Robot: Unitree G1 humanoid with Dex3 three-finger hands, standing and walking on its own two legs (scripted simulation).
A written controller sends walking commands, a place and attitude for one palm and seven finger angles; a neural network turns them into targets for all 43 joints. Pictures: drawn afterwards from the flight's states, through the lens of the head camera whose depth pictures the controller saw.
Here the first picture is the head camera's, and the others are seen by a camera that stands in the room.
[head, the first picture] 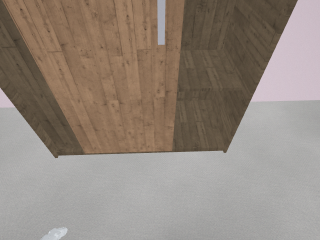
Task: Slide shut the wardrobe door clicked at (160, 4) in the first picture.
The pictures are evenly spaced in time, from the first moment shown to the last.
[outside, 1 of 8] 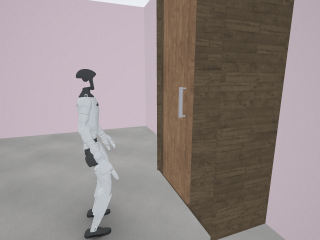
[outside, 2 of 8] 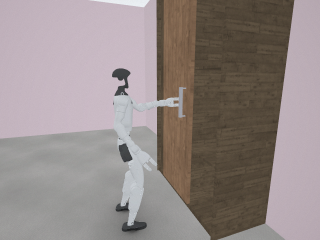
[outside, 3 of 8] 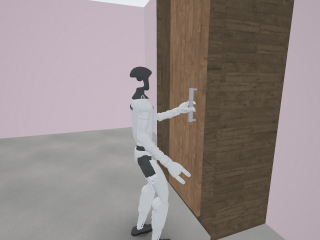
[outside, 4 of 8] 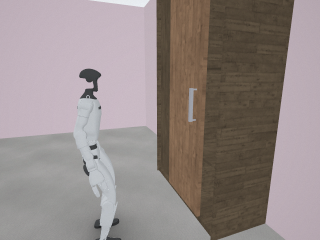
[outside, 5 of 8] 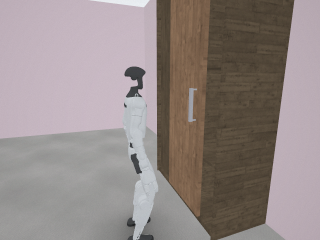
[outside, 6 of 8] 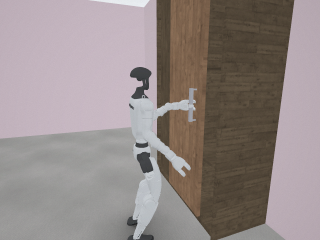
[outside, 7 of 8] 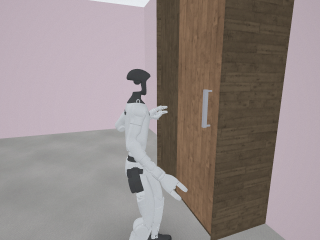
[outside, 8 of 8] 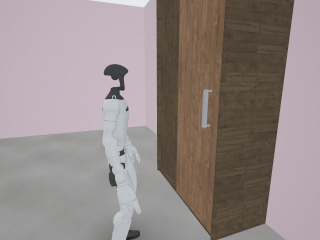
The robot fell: no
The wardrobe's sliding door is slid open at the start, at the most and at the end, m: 0.39 0.39 0.00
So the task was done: yes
